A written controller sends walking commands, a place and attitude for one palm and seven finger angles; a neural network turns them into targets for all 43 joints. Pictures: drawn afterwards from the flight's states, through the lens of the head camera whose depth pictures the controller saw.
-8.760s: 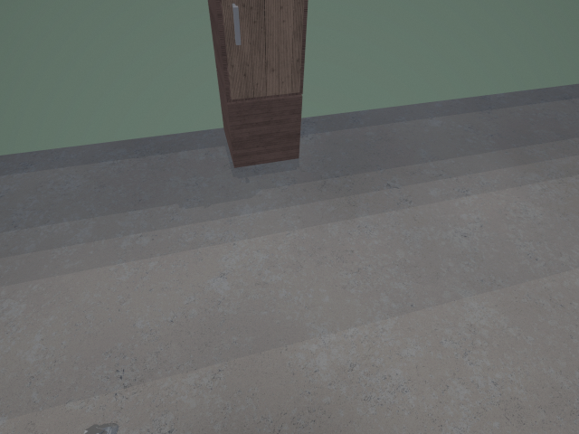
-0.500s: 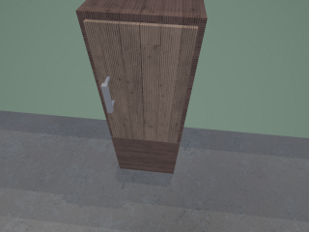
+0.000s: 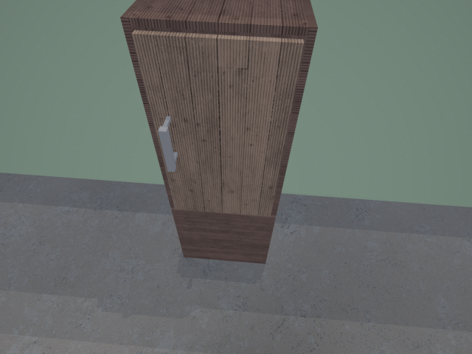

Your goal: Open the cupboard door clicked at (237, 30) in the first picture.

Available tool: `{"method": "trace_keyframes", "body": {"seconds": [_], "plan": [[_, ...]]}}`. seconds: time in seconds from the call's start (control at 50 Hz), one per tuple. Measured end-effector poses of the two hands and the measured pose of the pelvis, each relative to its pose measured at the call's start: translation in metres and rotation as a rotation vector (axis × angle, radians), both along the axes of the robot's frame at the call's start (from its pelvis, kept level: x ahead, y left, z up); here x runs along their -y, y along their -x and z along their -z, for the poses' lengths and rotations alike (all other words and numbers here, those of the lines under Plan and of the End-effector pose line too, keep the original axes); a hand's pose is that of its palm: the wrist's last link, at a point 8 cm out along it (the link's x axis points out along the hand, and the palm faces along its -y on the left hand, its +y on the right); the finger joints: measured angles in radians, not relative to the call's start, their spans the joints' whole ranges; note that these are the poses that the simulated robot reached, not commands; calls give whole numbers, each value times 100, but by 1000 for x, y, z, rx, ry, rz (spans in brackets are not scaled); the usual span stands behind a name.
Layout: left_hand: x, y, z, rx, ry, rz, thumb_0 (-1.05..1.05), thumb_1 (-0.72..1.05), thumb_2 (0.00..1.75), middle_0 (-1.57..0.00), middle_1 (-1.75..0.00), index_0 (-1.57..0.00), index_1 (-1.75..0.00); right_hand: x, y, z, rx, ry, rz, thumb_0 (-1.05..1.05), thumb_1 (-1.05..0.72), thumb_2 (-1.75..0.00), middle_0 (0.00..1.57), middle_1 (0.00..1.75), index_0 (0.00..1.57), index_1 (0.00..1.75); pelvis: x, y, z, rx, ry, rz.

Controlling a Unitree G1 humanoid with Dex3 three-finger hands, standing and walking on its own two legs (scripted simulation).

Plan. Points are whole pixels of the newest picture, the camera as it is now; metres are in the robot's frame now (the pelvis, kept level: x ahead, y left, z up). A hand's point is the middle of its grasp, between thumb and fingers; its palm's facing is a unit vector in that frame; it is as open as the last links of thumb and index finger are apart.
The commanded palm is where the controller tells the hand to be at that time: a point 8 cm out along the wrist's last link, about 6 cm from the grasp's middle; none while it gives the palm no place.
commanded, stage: come to a stop and stand still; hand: left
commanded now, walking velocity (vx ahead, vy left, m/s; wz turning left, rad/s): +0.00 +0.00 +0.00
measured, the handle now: (169, 144) +0.59 +0.21 -0.02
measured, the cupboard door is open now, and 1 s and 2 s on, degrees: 0 0 0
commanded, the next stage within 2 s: look again from close up in 0.10 s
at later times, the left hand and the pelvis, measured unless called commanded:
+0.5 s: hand out of the picture +0.00 +0.20 -0.18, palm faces +0.03 -0.98 -0.20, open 7.4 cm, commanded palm none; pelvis +0.00 +0.03 -0.01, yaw +0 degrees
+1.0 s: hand out of the picture +0.00 +0.18 -0.18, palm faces +0.01 -0.98 -0.18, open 7.4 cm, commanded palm none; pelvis +0.01 +0.02 -0.01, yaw -1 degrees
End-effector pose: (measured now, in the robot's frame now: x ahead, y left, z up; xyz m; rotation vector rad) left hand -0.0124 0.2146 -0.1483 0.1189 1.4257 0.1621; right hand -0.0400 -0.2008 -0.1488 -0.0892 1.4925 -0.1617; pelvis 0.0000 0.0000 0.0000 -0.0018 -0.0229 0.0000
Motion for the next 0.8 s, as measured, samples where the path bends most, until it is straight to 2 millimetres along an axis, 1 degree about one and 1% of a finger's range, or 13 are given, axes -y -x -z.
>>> {"method": "trace_keyframes", "body": {"seconds": [0.16, 0.24, 0.34, 0.46, 0.54, 0.62, 0.8], "plan": [[-3, 2, 1, -7, 7, 2, 1, 92, 90, -20, -30, -20, -29, -1, -8, -1, 20, 10, -7, 1, -91, -90, 20, 30, 19, 30, -5, 1, 0, -3, -1, 2], [-5, 4, 2, 1, -1, 12, 1, 92, 90, -20, -30, -20, -29, 1, -15, 0, 41, 14, -14, 1, -91, -90, 20, 30, 19, 30, -8, 3, 2, -13, 10, 5], [-15, 4, 4, 13, -1, 30, 1, 91, 90, -20, -30, -20, -29, -1, -31, 5, 112, 24, -35, 1, -91, -90, 20, 30, 19, 30, -17, 5, 7, -15, 11, 2], [-28, -6, 3, 53, -17, 23, 1, 91, 90, -20, -30, -20, -29, -7, -41, 8, 156, 26, -53, 2, -93, -90, 20, 30, 19, 30, -26, 3, 8, 2, 2, 3], [-34, -12, 1, 73, -24, 28, 1, 92, 90, -20, -30, -20, -29, -10, -41, 7, 163, 25, -54, 2, -93, -90, 20, 30, 19, 30, -28, 2, 8, 7, -3, 8], [-36, -15, 0, 75, -27, 36, 1, 92, 90, -20, -30, -20, -29, -12, -37, 6, 156, 22, -50, 2, -93, -90, 20, 30, 19, 30, -29, 3, 7, 6, -7, 13], [-32, -12, 0, 49, -21, 43, 1, 92, 90, -20, -30, -20, -29, -14, -22, 6, 108, 7, -35, 1, -91, -90, 20, 30, 20, 30, -26, 5, 6, 3, -10, 19]]}}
